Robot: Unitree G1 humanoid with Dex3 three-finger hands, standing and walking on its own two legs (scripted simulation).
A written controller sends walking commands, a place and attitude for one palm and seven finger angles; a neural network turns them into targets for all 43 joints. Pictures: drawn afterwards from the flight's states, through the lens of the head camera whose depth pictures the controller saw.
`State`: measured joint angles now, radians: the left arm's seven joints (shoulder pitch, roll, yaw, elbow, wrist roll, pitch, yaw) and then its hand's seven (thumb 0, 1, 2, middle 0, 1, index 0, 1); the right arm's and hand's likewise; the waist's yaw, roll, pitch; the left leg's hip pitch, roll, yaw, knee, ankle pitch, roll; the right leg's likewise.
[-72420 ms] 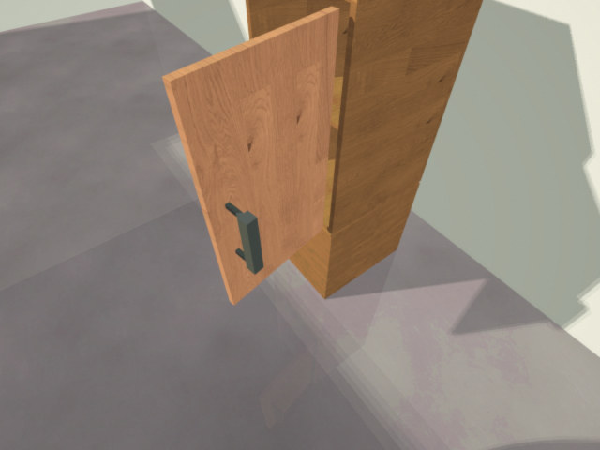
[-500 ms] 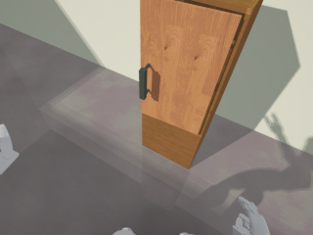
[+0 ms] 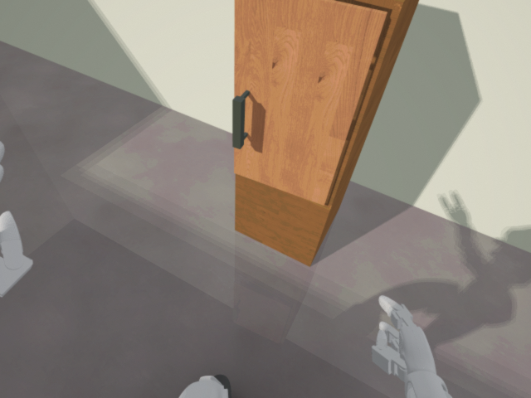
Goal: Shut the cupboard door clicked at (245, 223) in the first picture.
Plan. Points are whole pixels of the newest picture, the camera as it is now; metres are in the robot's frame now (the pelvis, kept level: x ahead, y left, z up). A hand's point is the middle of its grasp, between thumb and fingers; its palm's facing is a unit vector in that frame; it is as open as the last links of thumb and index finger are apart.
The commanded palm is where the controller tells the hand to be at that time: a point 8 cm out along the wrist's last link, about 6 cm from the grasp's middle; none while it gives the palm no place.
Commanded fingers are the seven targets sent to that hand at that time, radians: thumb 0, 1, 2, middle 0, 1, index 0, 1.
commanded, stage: stop stepping back and stand still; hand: left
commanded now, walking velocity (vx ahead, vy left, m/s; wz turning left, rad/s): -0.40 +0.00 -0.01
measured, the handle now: (242, 119) +0.84 +0.14 -0.07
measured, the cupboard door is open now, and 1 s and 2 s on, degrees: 5 5 5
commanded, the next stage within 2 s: let the arm hang, fingers relaxed in 0.90 s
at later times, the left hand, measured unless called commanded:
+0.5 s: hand out of the picture +0.13 +0.28 +0.19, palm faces +0.36 -0.81 -0.46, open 7.4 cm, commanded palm +0.08 +0.32 +0.19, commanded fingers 0.00 0.90 0.90 -0.20 -0.30 -0.20 -0.30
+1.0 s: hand out of the picture +0.15 +0.30 +0.18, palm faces +0.36 -0.81 -0.46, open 7.4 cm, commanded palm none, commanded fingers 0.00 0.90 0.90 -0.20 -0.30 -0.20 -0.30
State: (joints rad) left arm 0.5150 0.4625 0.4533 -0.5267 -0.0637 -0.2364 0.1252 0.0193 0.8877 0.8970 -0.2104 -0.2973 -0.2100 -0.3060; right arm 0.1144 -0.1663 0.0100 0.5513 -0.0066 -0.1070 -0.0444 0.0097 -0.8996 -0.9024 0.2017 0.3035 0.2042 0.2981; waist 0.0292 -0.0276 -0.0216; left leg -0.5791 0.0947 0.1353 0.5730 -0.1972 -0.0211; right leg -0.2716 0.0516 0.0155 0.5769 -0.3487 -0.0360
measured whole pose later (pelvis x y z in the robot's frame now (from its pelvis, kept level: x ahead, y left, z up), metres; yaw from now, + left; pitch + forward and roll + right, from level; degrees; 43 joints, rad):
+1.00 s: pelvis -0.07 +0.05 +0.01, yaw -5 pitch +1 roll -1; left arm 0.57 0.42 0.42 -0.48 -0.06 -0.18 0.16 0.02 0.89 0.90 -0.21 -0.30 -0.21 -0.31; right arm 0.22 -0.16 0.06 0.61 0.00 -0.12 -0.07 0.01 -0.90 -0.90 0.20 0.30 0.20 0.30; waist -0.01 0.00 -0.02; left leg -0.34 0.06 0.08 0.50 -0.18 0.00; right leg -0.15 0.04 -0.03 0.45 -0.32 -0.03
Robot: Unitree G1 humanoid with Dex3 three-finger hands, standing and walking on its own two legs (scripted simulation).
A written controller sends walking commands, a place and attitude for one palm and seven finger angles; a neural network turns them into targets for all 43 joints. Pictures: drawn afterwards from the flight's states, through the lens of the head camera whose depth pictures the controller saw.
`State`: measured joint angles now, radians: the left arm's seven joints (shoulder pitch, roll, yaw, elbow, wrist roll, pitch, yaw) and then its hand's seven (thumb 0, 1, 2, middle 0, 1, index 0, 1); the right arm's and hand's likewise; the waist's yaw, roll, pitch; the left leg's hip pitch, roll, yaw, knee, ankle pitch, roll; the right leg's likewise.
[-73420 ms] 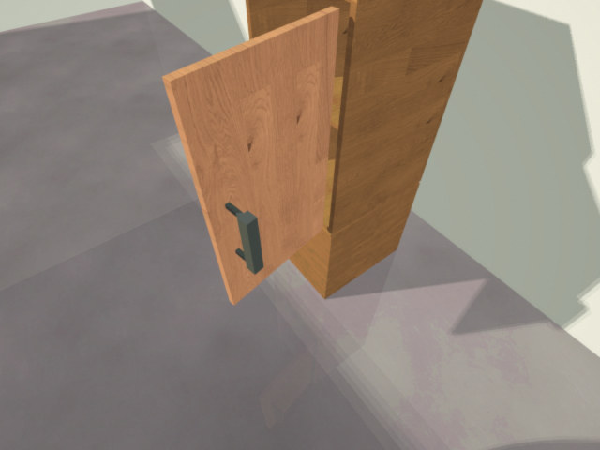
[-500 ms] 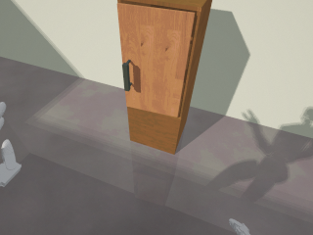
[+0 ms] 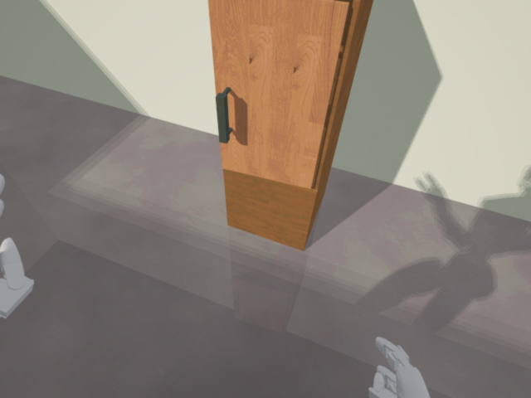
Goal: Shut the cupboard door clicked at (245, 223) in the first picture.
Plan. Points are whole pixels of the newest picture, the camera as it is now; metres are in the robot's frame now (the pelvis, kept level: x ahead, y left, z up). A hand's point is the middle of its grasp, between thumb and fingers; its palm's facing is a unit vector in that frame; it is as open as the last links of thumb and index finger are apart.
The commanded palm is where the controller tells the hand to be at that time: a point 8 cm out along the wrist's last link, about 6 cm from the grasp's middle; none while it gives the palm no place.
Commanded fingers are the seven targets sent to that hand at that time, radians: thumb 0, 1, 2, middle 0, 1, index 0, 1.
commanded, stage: let the arm hang, fingers relaxed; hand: left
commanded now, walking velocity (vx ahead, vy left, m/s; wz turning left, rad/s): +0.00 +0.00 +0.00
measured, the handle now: (225, 115) +0.90 +0.17 -0.09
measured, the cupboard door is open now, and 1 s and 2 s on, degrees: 5 5 5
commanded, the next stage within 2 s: look to check the result in 1.10 s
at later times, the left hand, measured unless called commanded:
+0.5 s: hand out of the picture -0.07 +0.20 -0.18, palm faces +0.04 -0.98 -0.21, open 7.2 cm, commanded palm none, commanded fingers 0.00 0.90 0.90 -0.20 -0.30 -0.20 -0.30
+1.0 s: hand out of the picture +0.01 +0.21 -0.17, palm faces +0.02 -0.97 -0.24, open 7.4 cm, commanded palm none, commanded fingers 0.00 0.90 0.90 -0.20 -0.30 -0.20 -0.30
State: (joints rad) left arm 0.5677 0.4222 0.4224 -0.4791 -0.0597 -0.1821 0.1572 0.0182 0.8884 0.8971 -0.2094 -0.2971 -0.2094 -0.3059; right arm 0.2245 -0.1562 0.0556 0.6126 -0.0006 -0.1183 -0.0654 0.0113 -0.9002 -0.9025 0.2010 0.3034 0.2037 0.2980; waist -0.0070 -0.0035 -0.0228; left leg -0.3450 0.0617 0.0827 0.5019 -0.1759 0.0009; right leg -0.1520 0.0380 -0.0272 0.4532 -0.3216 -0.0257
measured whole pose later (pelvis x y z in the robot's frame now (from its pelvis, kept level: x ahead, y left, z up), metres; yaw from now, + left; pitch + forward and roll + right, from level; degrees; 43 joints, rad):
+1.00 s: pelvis -0.01 +0.01 +0.01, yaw +1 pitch -2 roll +0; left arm 0.25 0.21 0.01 1.12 0.02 0.00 0.01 0.01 0.91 0.90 -0.20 -0.29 -0.20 -0.30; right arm 0.22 -0.23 -0.01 1.12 -0.01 0.00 -0.02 0.00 -0.90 -0.90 0.20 0.30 0.20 0.30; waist -0.01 0.01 0.02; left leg -0.24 0.01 0.09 0.39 -0.12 0.03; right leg -0.07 -0.01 -0.03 0.39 -0.29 0.00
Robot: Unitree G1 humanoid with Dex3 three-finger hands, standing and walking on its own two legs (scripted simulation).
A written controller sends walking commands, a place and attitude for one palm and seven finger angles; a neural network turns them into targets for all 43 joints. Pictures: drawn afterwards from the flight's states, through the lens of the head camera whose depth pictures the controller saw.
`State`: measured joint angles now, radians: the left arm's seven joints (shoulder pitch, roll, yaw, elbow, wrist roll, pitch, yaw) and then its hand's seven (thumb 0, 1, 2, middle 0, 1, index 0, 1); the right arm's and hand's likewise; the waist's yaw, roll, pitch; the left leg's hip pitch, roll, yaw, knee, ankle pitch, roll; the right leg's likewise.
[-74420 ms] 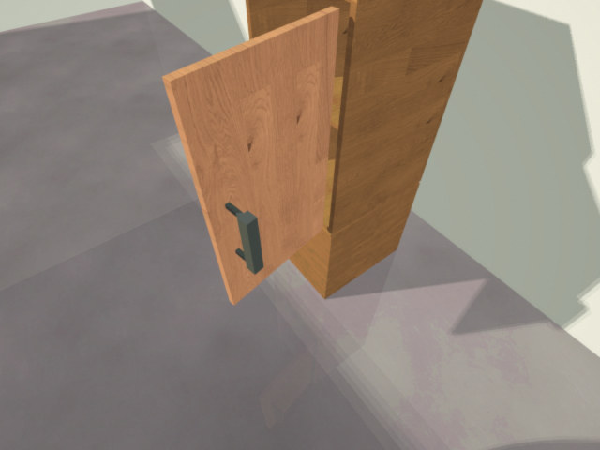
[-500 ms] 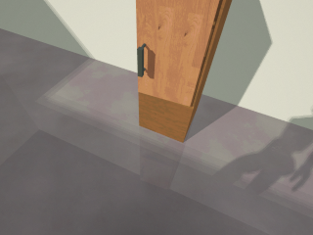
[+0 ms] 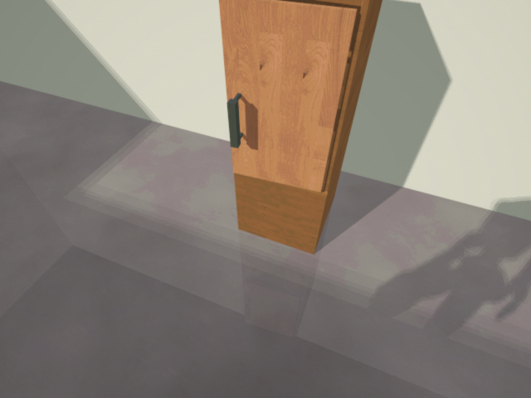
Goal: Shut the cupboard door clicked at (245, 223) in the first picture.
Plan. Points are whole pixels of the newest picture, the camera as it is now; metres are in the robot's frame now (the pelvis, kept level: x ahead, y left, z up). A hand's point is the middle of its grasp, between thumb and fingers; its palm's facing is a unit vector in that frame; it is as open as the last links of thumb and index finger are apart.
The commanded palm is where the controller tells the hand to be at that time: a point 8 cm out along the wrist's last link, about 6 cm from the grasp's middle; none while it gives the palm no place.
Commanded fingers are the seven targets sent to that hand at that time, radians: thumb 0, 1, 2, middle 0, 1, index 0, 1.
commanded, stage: let the arm hang, fingers relaxed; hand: left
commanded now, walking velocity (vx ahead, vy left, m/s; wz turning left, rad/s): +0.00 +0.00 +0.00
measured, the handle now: (236, 120) +0.91 +0.14 -0.09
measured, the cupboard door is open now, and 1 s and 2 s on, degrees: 5 5 5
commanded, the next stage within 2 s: look to check the result in 0.10 s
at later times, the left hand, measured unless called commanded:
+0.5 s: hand out of the picture +0.04 +0.21 -0.17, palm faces +0.00 -0.96 -0.28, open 7.4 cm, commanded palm none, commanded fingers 0.00 0.90 0.90 -0.20 -0.30 -0.20 -0.30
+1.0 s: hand out of the picture +0.05 +0.19 -0.18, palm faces +0.06 -0.96 -0.26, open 7.4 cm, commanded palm none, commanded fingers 0.00 0.90 0.90 -0.20 -0.30 -0.20 -0.30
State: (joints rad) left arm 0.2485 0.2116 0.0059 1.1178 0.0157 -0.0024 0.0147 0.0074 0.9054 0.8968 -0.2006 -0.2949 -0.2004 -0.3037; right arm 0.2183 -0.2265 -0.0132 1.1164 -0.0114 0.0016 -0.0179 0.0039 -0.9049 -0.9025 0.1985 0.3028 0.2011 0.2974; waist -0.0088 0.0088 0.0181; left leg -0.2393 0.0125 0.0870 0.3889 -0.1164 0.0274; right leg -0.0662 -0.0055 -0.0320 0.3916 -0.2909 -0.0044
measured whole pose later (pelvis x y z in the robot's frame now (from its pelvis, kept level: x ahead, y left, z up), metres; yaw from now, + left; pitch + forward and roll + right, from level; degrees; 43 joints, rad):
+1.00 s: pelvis +0.03 -0.02 +0.00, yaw +3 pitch -1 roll +0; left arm 0.22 0.21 0.02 1.09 0.01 0.01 0.03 0.01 0.90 0.90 -0.20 -0.30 -0.20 -0.30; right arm 0.20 -0.23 -0.01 1.10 -0.01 0.02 -0.02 0.00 -0.91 -0.90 0.20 0.30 0.20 0.30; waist -0.02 0.00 0.05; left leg -0.25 0.01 0.04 0.47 -0.19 0.00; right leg -0.03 0.00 -0.08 0.41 -0.35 -0.02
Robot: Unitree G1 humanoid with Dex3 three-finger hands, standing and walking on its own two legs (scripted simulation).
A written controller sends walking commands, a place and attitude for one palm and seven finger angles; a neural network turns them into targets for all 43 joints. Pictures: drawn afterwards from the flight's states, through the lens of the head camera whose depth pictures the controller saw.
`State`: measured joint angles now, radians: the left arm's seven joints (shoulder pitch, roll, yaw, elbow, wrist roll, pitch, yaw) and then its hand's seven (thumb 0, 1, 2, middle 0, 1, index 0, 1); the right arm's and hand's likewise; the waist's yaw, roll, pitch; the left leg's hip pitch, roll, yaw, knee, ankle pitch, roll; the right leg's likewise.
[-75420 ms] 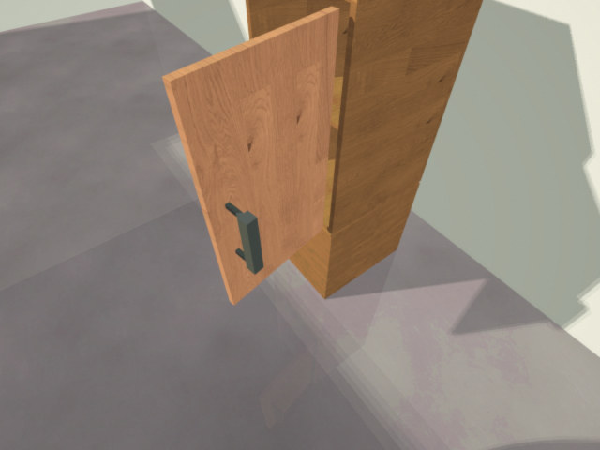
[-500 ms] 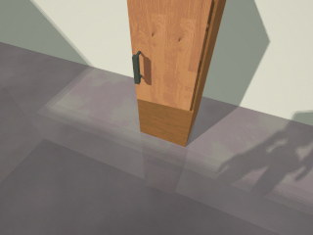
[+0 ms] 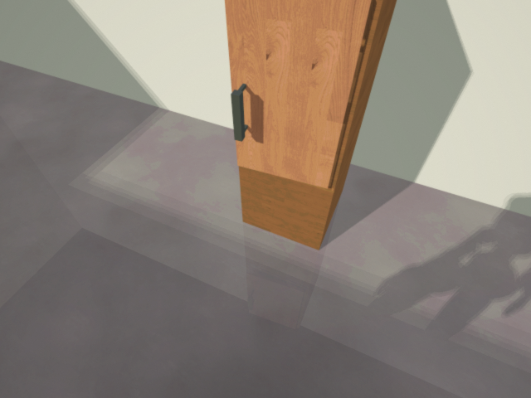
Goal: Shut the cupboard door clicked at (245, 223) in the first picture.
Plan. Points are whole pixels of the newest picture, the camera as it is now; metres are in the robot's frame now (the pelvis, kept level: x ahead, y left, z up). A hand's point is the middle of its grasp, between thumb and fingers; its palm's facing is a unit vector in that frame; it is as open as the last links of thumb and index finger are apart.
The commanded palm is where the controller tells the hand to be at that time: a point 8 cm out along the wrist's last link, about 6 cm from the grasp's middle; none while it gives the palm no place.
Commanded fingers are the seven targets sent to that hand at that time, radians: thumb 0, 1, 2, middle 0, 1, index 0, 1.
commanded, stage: walk to a spot facing it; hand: left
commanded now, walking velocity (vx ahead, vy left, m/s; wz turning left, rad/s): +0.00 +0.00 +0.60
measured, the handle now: (241, 112) +0.88 +0.11 -0.09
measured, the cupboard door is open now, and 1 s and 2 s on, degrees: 5 5 5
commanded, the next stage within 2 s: turn to face it in 1.92 s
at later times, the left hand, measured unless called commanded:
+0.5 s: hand out of the picture +0.04 +0.24 -0.15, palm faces +0.28 -0.91 -0.29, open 7.4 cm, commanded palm none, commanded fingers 0.00 0.90 0.90 -0.20 -0.30 -0.20 -0.30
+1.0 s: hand out of the picture -0.08 +0.20 -0.18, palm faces +0.61 -0.74 -0.29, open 7.4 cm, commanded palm none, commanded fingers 0.00 0.90 0.90 -0.20 -0.30 -0.20 -0.30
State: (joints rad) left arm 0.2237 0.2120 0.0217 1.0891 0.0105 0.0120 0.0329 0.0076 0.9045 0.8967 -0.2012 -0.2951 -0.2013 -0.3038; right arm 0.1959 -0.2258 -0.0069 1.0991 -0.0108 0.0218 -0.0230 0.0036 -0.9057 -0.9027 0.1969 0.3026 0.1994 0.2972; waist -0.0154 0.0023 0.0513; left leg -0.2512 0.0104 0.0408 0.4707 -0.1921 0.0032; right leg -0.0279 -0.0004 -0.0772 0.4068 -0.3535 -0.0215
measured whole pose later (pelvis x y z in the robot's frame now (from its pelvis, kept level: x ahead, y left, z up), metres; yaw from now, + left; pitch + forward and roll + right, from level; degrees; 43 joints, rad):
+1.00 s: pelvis +0.00 -0.02 -0.01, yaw +38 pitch +0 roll +1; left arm 0.21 0.26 0.07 0.89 0.02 0.07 0.01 0.01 0.91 0.90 -0.20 -0.29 -0.20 -0.30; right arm 0.15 -0.23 -0.04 0.87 -0.03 0.03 0.00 0.00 -0.91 -0.90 0.20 0.30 0.20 0.30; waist 0.00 -0.02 0.12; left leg -0.33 0.00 -0.03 0.61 -0.29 -0.02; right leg -0.43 -0.09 -0.05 1.01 -0.51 0.06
